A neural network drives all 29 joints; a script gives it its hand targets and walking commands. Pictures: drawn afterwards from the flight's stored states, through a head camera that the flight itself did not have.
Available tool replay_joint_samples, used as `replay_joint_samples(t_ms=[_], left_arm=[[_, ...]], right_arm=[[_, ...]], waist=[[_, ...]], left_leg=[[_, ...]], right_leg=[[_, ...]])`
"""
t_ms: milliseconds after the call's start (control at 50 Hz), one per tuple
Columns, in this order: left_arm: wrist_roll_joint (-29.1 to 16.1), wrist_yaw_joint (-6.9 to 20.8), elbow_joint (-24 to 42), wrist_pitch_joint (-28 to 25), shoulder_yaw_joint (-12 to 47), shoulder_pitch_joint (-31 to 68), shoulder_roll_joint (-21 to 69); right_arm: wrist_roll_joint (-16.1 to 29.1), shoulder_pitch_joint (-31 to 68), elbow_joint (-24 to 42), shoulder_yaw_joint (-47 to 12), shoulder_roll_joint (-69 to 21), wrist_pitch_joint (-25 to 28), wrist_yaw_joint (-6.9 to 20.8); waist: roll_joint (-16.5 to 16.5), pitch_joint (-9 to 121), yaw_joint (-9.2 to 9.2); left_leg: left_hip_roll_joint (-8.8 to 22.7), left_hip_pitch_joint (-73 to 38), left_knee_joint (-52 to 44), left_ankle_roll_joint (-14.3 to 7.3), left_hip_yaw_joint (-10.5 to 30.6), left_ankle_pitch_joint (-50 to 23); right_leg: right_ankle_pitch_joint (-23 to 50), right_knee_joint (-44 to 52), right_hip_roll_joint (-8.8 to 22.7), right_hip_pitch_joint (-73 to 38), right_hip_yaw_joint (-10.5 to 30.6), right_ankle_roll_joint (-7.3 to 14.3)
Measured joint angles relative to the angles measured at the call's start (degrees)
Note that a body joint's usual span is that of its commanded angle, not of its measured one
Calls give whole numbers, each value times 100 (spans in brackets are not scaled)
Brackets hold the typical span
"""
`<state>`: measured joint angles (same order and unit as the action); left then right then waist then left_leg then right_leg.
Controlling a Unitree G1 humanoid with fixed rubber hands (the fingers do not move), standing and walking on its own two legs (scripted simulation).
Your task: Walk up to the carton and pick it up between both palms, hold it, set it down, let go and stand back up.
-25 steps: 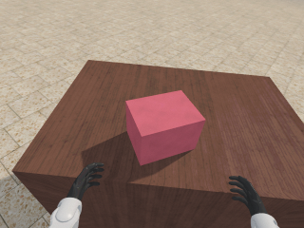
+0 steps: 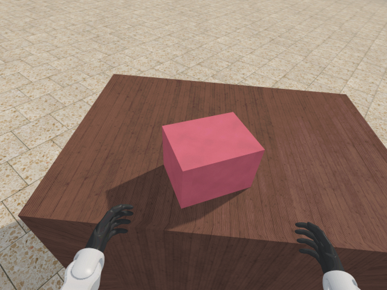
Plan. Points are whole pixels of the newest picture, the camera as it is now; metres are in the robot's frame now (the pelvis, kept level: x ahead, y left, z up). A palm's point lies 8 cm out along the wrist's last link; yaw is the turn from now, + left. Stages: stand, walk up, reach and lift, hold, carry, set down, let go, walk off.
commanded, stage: stand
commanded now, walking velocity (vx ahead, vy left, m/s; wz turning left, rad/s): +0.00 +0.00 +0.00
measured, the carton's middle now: (208, 157) +0.45 -0.04 +0.01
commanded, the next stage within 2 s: none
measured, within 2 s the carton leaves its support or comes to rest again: neither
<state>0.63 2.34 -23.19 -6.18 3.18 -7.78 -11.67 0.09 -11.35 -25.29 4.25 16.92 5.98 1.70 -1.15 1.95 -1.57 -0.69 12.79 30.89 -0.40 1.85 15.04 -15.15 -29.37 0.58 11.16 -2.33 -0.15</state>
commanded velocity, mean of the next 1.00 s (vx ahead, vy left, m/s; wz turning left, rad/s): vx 0.00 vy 0.00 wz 0.00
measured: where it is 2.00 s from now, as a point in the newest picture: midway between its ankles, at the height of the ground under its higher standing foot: outside the picture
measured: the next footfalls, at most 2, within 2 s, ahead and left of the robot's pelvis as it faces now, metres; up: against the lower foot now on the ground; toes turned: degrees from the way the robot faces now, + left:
none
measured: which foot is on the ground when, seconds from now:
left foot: down 0.00-1.00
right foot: down 0.00-1.00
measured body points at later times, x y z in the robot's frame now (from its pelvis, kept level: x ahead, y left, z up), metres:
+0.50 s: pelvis -0.01 -0.01 +0.00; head -0.04 +0.00 +0.45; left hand +0.24 +0.19 -0.01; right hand +0.20 -0.27 -0.01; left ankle +0.02 +0.11 -0.73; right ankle +0.01 -0.12 -0.73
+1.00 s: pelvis -0.01 -0.01 +0.00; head -0.04 +0.00 +0.45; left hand +0.24 +0.19 -0.01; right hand +0.19 -0.27 -0.01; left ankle +0.02 +0.11 -0.73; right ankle +0.01 -0.12 -0.73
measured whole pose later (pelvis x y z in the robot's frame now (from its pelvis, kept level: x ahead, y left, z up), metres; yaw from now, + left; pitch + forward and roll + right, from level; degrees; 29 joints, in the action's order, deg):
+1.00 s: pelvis -0.01 -0.01 +0.00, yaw +0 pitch -3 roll +0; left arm 0.1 2.2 -24.9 -5.4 1.0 -5.5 -12.9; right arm 0.0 -11.1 -23.5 3.4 16.7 5.4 1.5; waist -1.0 1.2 -1.8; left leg -0.3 14.0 31.9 0.6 2.4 14.6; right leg -15.5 -31.5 0.3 12.8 -2.6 0.7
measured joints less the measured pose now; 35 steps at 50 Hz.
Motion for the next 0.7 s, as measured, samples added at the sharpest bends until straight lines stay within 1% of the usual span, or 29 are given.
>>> replay_joint_samples(t_ms=[700], left_arm=[[-35, -25, -145, 66, -188, 199, -99]], right_arm=[[-7, 7, 171, -80, -34, -28, -10]], waist=[[17, -67, -24]], left_leg=[[46, 107, 94, 94, 58, -25]], right_leg=[[-31, -178, -43, 135, -35, 85]])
